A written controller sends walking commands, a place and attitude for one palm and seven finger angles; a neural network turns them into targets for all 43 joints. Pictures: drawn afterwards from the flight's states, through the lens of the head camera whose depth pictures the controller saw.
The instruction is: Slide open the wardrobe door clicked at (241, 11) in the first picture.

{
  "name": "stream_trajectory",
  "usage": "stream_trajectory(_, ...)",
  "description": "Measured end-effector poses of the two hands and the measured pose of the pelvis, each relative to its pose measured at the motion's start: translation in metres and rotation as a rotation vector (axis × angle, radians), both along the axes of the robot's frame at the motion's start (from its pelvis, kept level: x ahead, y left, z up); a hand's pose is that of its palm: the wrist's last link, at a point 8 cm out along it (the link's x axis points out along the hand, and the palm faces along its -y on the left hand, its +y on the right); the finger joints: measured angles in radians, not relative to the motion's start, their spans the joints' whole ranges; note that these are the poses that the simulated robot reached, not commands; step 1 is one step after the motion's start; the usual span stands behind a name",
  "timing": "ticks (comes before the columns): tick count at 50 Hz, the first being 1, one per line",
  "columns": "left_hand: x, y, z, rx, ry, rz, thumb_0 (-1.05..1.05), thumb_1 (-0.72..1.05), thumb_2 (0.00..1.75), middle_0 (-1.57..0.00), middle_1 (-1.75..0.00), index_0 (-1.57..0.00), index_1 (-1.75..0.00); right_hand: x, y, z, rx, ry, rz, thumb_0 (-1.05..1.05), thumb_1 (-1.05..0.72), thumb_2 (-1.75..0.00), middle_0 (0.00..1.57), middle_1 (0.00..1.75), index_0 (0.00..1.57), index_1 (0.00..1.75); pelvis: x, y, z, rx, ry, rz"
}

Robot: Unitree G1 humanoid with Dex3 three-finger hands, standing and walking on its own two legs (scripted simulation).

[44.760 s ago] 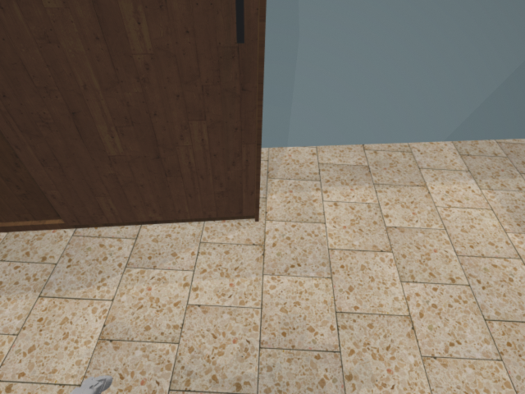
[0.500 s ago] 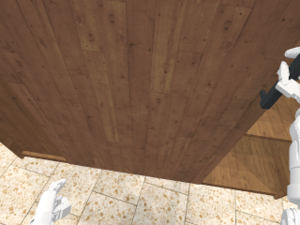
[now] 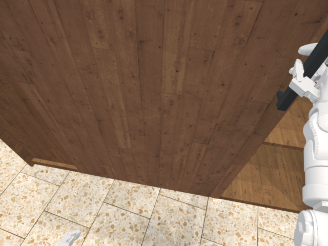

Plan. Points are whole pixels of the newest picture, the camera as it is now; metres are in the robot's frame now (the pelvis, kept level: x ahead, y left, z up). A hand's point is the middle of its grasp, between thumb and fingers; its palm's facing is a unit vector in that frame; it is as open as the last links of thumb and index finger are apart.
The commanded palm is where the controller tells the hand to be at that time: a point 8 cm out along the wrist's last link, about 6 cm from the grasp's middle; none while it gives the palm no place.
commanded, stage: stop walking and hold the door there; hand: right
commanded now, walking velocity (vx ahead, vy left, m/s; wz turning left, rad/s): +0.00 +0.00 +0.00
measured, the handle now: (316, 49) +0.46 -0.25 +0.27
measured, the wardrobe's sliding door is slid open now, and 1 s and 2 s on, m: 0.50 0.50 0.50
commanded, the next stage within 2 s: loosen the grip on the handle in 0.58 s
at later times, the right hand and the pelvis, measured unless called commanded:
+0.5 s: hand (296, 80) +0.42 -0.23 +0.22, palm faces +0.27 +0.94 -0.18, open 5.7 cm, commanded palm +0.39 -0.28 +0.18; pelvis -0.03 -0.02 +0.00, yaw +3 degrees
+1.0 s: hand (301, 81) +0.42 -0.23 +0.22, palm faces +0.28 +0.94 -0.20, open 11.2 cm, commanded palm +0.39 -0.26 +0.21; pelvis -0.06 -0.01 +0.00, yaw +3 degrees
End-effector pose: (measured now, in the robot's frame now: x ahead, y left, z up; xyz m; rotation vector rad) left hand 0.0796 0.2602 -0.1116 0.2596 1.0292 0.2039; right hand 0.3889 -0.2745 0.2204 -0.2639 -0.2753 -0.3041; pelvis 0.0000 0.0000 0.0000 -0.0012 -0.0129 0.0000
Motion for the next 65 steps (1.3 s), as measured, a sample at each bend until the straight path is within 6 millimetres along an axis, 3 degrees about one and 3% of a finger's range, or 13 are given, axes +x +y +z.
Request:
stream_trajectory(6, 0.001, 0.017, 0.012, 0.056, -0.045, 0.071, 0.02, 0.91, 0.9, -0.2, -0.3, -0.2, -0.3, -0.001, 0.0, 0.0, 0.014, 0.009, 0.016, -0.13, -0.69, -0.75, 0.45, 1.41, 0.39, 1.4, -0.003, -0.01, 0.001, -0.002, -0.008, 0.033)
stream_trajectory(16, 0.013, -0.018, 0.021, -0.01, -0.157, 0.051, 0.01, 0.91, 0.9, -0.2, -0.3, -0.2, -0.3, -0.003, 0.003, 0.001, 0.058, 0.04, 0.037, -0.08, -0.73, -0.75, 0.43, 1.4, 0.31, 1.4, -0.021, -0.017, 0.003, 0.014, 0.005, 0.049)
stream_trajectory(25, -0.01, -0.038, 0.006, -0.062, -0.085, 0.041, 0.01, 0.91, 0.9, -0.21, -0.3, -0.21, -0.3, -0.004, 0.002, 0.002, 0.051, 0.055, 0.045, -0.08, -0.73, -0.75, 0.45, 1.4, 0.32, 1.4, -0.026, -0.019, 0.003, 0.017, 0.013, 0.051)
stream_trajectory(36, -0.037, -0.02, 0.006, -0.013, -0.036, 0.07, 0.01, 0.91, 0.9, -0.21, -0.3, -0.21, -0.3, 0.001, -0.004, 0.004, 0.03, 0.077, 0.077, -0.1, -0.66, -0.78, 0.47, 1.4, 0.36, 1.4, -0.03, -0.019, 0.002, 0.016, 0.009, 0.057)
stream_trajectory(43, -0.041, -0.001, 0.027, 0.039, -0.161, 0.039, 0.01, 0.91, 0.9, -0.21, -0.3, -0.21, -0.3, -0.007, -0.008, 0.008, 0.111, 0.105, 0.054, -0.03, -0.43, -0.68, 0.5, 1.41, 0.37, 1.37, -0.046, -0.013, 0.001, 0.01, 0.025, 0.039)
stream_trajectory(54, -0.075, 0.005, 0.018, 0.052, -0.1, 0.067, 0.01, 0.91, 0.9, -0.21, -0.3, -0.21, -0.3, 0.0, 0.0, -0.003, 0.054, 0.051, 0.082, 0.0, 0.31, -0.31, 0.43, 1.35, 0.32, 1.31, -0.056, -0.009, -0.006, 0.011, 0.067, 0.071)
stream_trajectory(59, -0.082, 0.0, 0.011, 0.034, -0.065, 0.101, 0.01, 0.91, 0.9, -0.21, -0.3, -0.21, -0.3, -0.001, -0.001, -0.004, 0.044, 0.036, 0.087, 0.0, 0.46, -0.24, 0.44, 1.31, 0.31, 1.27, -0.046, -0.008, -0.006, 0.015, 0.069, 0.081)
stream_trajectory(65, -0.066, -0.009, 0.006, 0.009, -0.066, 0.097, 0.02, 0.91, 0.9, -0.21, -0.3, -0.21, -0.3, 0.0, -0.002, -0.002, 0.049, 0.047, 0.083, -0.01, 0.53, -0.21, 0.47, 1.29, 0.28, 1.2, -0.035, -0.009, -0.004, 0.017, 0.067, 0.079)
